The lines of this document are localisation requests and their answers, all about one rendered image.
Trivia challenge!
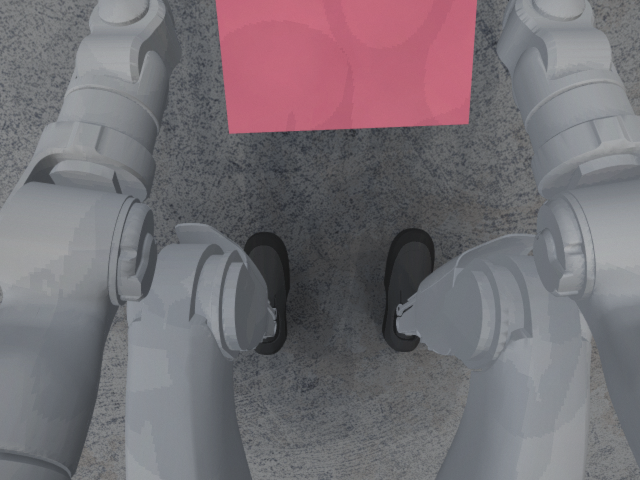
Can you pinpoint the carton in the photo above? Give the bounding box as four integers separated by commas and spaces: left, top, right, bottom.
216, 0, 477, 134

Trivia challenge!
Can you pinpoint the left robot thigh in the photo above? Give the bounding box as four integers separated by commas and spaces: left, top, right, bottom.
125, 244, 257, 480

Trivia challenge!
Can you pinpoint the right robot upper arm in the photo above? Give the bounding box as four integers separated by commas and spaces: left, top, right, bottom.
533, 179, 640, 469

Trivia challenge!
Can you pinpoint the robot left forearm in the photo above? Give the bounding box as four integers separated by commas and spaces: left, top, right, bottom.
0, 0, 182, 288

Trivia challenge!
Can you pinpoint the robot right forearm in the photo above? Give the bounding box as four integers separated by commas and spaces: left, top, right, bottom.
496, 0, 640, 200

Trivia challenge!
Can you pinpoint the robot left shin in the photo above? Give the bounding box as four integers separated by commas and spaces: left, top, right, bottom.
126, 223, 277, 351

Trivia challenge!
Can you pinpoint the left robot upper arm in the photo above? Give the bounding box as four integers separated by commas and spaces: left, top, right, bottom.
0, 182, 157, 480

